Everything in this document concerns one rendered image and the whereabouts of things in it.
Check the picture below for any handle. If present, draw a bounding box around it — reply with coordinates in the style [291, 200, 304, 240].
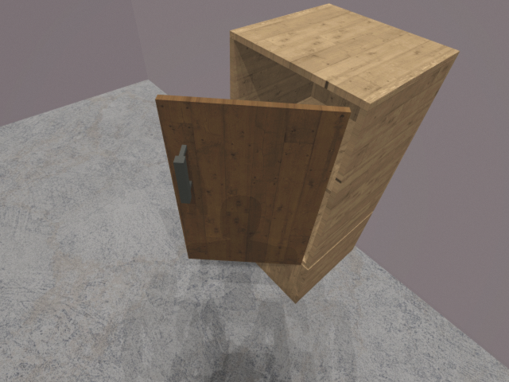
[173, 145, 192, 204]

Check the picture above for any cupboard door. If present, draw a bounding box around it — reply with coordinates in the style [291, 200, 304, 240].
[155, 95, 351, 265]

